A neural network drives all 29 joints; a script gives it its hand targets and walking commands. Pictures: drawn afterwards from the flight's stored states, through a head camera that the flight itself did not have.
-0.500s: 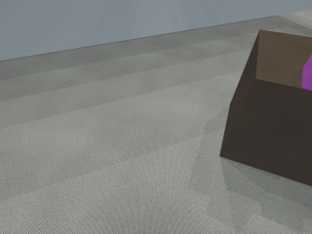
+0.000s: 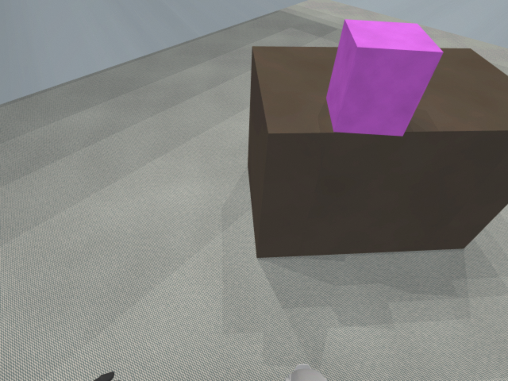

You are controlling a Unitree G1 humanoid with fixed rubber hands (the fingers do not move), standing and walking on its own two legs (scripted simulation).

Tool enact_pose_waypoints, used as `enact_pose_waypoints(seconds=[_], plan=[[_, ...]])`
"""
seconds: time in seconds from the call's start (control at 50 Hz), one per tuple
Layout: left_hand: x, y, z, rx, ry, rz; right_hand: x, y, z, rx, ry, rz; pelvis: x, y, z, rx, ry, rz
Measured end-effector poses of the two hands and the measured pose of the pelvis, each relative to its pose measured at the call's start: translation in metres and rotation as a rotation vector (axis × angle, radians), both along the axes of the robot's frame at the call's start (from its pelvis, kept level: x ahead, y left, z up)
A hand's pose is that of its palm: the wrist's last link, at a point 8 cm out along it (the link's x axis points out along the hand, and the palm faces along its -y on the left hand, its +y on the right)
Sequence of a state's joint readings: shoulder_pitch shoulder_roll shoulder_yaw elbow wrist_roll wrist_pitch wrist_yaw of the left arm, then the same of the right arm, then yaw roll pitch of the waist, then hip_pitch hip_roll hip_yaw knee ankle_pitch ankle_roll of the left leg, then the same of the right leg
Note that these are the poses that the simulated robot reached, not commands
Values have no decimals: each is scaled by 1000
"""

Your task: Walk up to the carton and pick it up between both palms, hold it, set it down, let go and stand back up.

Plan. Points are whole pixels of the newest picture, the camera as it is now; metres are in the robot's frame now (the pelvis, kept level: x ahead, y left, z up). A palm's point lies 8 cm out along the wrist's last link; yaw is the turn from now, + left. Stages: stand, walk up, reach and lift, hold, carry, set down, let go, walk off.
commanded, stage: walk up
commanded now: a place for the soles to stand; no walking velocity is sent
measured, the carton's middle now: (374, 79) +0.91 -0.39 +0.06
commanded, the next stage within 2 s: none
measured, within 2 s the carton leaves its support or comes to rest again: neither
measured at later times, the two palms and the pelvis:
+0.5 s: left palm (173, 348) +0.24 +0.13 -0.12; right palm (454, 311) +0.28 -0.40 -0.09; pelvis +0.20 -0.13 +0.00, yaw -6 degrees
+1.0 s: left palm (253, 214) +0.53 -0.02 -0.11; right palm (507, 300) +0.31 -0.53 -0.11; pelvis +0.35 -0.25 -0.02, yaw -8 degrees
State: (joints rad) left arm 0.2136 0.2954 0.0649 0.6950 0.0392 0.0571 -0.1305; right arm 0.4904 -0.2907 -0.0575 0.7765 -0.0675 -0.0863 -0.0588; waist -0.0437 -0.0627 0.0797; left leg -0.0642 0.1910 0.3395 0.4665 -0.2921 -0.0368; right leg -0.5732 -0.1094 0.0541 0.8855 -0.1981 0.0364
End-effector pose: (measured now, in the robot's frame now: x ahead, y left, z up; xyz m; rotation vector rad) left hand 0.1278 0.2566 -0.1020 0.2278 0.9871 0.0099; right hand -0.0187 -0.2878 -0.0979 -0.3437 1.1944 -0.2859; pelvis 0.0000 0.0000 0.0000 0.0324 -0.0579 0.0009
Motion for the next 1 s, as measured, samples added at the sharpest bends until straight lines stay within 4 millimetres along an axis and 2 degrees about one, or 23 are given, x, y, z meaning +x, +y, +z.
enact_pose_waypoints(seconds=[0.08,0.12,0.16,0.22,0.3,0.36,0.46,0.58,0.62,0.66,0.76,0.84,0.92,1.0], plan=[[65,-50,0,-3,-50,-72,13,-25,-17,35,40,-57,37,-30,-9,18,17,-33],[95,-74,-3,10,-83,-88,26,-43,-31,54,60,-72,56,-49,-18,13,23,-50],[113,-93,-5,26,-105,-81,46,-57,-40,81,66,-65,71,-66,-23,-8,12,-66],[117,-105,-5,47,-74,-16,96,-71,-38,119,5,-48,95,-85,-19,10,6,-88],[104,-106,1,96,16,48,174,-87,-17,126,-134,9,125,-103,-5,1,1,-97],[97,-105,2,113,72,81,222,-97,-6,118,-196,45,147,-114,0,-10,6,-107],[103,-116,-6,99,136,107,278,-107,2,104,-211,72,185,-128,1,-31,22,-101],[135,-135,-35,43,192,94,340,-110,0,61,-242,98,235,-136,-13,-38,27,-100],[155,-141,-47,36,205,57,348,-116,-5,32,-250,81,248,-138,-21,-17,16,-100],[179,-149,-49,37,208,12,342,-125,-7,6,-230,34,259,-141,-23,-12,-1,-114],[263,-166,-32,45,119,-83,308,-151,1,-28,-142,-102,286,-160,-12,-18,-22,-138],[326,-192,-15,25,12,-118,292,-173,5,-28,-72,-148,306,-181,-6,-15,-24,-139],[372,-232,-5,-1,-54,-141,298,-204,0,-15,-41,-162,327,-209,-7,-5,-15,-143],[405,-278,-4,6,-94,-152,324,-245,-16,8,-44,-154,353,-247,-16,11,-8,-137]])
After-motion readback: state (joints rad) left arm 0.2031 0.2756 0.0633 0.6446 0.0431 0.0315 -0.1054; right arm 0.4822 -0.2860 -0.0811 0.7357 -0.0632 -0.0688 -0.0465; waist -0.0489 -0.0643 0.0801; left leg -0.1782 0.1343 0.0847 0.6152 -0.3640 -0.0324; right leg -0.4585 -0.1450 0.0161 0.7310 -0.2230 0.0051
